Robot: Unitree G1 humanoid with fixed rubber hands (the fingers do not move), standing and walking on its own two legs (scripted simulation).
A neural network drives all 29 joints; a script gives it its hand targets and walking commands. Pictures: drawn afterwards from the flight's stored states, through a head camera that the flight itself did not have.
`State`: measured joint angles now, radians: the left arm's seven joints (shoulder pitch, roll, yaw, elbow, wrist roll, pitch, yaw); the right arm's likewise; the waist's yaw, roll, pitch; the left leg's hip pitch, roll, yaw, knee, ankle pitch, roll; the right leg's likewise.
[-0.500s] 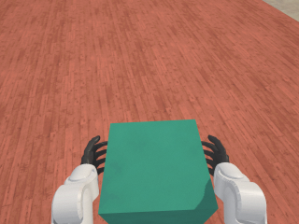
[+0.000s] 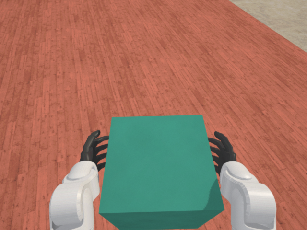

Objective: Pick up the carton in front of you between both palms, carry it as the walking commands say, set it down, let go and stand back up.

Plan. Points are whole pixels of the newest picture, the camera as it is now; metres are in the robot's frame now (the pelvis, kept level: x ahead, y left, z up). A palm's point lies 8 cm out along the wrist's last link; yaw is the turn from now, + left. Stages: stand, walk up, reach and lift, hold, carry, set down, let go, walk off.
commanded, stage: carry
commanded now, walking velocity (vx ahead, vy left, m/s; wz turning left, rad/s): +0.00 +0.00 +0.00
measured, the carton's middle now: (158, 177) +0.25 +0.00 +0.01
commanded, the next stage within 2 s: hold in 1.52 s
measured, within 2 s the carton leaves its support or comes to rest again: neither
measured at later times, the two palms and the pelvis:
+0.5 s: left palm (105, 134) +0.33 +0.13 +0.09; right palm (225, 135) +0.33 -0.17 +0.08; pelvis +0.09 -0.03 -0.01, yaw +1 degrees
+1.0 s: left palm (107, 149) +0.31 +0.13 +0.05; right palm (222, 149) +0.32 -0.17 +0.04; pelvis +0.05 -0.03 -0.01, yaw +1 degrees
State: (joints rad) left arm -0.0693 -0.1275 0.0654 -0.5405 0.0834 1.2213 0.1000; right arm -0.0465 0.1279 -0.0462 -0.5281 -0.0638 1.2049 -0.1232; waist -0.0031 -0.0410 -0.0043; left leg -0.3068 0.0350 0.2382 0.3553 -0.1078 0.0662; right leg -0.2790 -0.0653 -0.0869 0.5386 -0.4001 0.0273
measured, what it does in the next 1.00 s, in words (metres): steps on the spot: right foot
